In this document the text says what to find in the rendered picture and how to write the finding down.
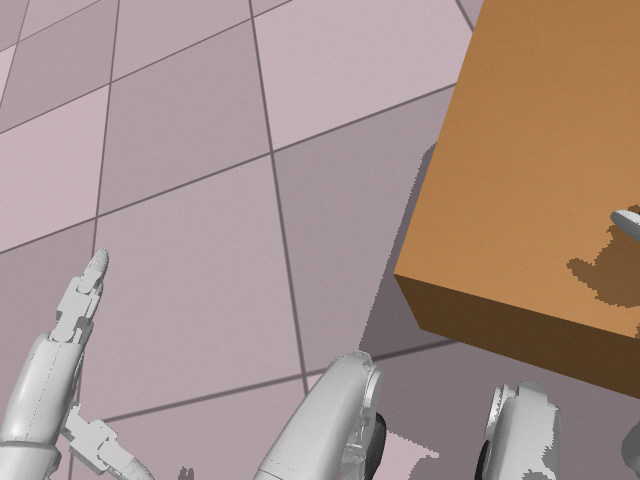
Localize left robot arm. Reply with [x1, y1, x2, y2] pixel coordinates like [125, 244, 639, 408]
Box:
[0, 442, 62, 480]

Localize right robot hand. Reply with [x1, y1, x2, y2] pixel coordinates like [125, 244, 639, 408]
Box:
[610, 210, 640, 242]

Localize right robot arm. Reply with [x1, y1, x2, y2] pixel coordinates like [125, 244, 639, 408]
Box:
[621, 420, 640, 479]

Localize left robot foot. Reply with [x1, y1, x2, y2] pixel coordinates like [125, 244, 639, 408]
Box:
[364, 412, 386, 480]

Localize left robot hand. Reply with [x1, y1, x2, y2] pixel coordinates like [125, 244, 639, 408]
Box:
[0, 248, 155, 480]

